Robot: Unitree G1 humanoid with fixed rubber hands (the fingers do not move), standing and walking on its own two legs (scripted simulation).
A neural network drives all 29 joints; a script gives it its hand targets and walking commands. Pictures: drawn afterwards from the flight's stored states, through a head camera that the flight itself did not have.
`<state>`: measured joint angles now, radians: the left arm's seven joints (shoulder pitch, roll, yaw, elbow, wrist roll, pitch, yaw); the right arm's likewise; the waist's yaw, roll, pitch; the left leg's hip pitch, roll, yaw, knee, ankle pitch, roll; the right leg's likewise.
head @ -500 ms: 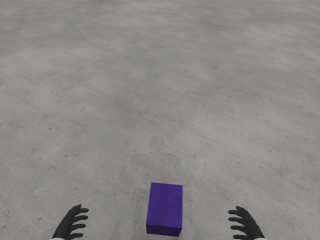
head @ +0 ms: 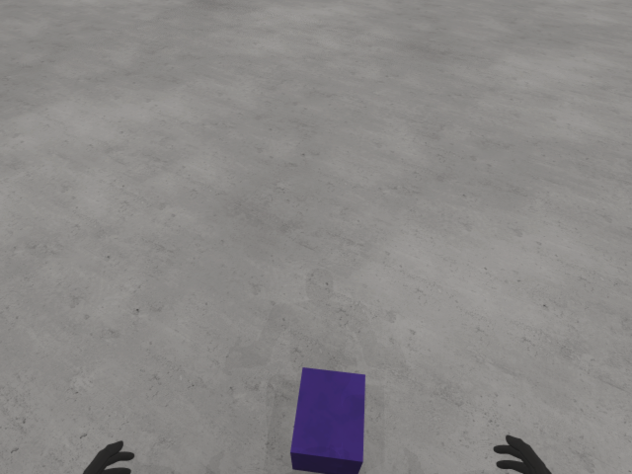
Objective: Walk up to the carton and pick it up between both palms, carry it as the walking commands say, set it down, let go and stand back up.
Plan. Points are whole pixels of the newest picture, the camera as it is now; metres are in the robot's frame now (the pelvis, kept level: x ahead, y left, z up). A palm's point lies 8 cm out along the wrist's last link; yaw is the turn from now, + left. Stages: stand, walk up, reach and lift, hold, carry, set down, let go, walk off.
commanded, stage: stand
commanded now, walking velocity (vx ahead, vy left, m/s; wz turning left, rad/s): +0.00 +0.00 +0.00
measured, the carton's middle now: (329, 421) +0.40 -0.04 -0.68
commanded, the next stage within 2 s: none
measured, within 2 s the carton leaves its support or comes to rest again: neither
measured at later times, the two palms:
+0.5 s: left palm out of the picture +0.09 +0.30 -0.09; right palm out of the picture +0.09 -0.30 -0.10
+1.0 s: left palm out of the picture +0.07 +0.31 -0.09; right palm out of the picture +0.07 -0.31 -0.10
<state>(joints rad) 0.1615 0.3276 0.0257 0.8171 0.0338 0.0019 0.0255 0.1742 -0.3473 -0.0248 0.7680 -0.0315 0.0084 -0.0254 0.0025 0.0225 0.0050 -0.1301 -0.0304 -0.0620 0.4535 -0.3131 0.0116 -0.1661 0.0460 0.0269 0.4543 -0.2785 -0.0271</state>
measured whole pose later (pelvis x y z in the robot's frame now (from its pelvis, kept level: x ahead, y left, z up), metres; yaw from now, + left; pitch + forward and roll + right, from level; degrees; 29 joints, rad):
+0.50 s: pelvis -0.01 +0.00 +0.01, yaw +0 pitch -2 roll +0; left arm 0.13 0.36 0.02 0.95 0.02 0.00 0.02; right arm 0.17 -0.37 -0.01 0.90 -0.02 -0.01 -0.03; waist 0.01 0.02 0.01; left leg -0.09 -0.02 -0.06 0.38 -0.26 0.01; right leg -0.12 0.05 0.03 0.38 -0.22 -0.03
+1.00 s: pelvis -0.02 +0.00 +0.01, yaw +0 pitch -2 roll +0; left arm 0.12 0.38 0.01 1.02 0.02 -0.01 0.01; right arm 0.15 -0.39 0.00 0.99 -0.02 -0.01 -0.02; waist 0.01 0.01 0.02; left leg -0.08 -0.03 -0.06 0.34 -0.22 0.01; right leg -0.12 0.04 0.04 0.35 -0.19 -0.02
